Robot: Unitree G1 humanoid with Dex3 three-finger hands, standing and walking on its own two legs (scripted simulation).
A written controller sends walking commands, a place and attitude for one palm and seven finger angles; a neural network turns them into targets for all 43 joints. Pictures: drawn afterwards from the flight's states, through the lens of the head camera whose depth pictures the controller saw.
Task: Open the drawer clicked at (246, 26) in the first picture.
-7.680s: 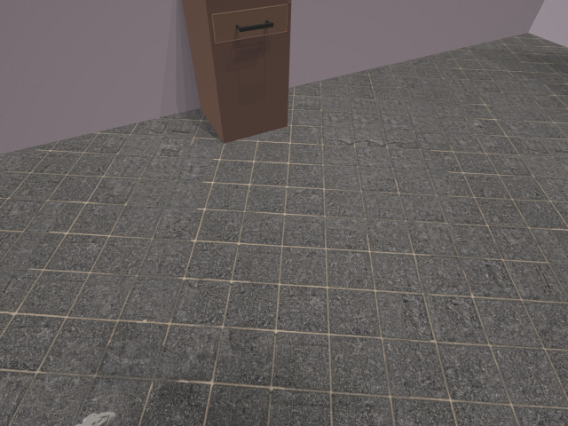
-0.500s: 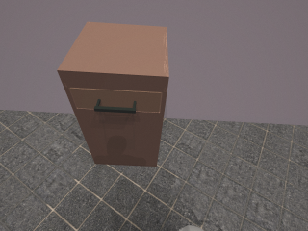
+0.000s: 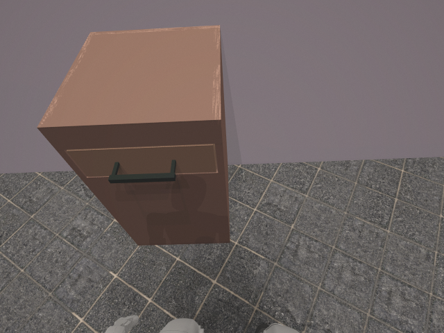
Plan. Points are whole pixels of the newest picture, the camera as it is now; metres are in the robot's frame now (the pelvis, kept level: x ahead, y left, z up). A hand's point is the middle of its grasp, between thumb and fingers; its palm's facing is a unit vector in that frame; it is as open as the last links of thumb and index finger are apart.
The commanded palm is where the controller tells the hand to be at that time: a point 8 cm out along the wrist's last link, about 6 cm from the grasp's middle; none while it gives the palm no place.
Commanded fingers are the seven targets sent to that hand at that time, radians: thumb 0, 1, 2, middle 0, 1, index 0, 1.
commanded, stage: come to a stop and stand still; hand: left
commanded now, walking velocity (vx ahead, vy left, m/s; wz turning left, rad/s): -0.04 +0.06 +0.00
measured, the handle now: (143, 171) +0.51 +0.25 -0.12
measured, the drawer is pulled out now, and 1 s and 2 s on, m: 0.00 0.00 0.00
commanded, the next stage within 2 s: look again from close up in 0.78 s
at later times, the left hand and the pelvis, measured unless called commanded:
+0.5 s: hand out of the picture -0.04 +0.27 -0.16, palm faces +0.03 -0.96 -0.27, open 7.4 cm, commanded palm none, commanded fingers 0.00 0.90 0.90 -0.20 -0.30 -0.20 -0.30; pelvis -0.06 +0.08 -0.01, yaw -2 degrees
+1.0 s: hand out of the picture -0.06 +0.25 -0.17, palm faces +0.04 -0.98 -0.19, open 7.4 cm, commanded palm none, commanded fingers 0.00 0.90 0.90 -0.20 -0.30 -0.20 -0.30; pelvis -0.05 +0.09 +0.00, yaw +0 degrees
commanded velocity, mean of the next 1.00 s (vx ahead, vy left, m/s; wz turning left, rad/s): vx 0.00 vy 0.00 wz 0.00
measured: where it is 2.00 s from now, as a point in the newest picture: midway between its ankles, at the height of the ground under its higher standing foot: outside the picture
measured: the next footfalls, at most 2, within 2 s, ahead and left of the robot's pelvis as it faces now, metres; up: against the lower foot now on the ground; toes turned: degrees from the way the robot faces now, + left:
left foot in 0.22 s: -0.01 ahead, +0.17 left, +0.00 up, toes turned -1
right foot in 0.42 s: +0.06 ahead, -0.04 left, +0.00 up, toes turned +1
